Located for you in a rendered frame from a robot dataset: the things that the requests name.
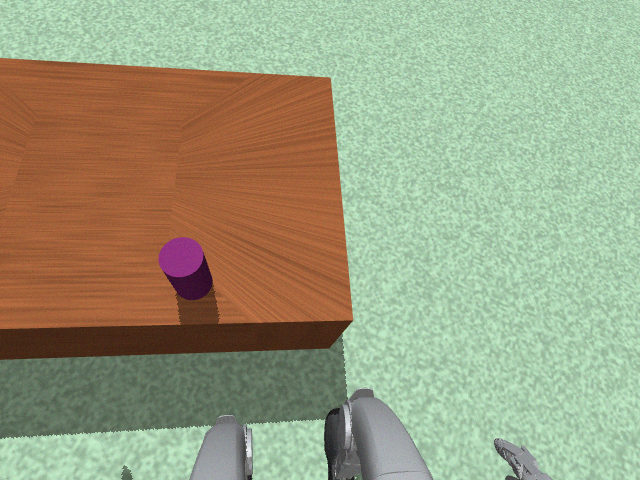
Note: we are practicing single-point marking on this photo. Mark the right robot foot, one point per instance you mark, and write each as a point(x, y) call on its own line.
point(330, 441)

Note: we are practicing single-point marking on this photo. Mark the can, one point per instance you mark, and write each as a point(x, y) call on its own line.
point(184, 264)

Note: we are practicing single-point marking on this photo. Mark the right robot hand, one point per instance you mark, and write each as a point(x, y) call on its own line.
point(523, 463)

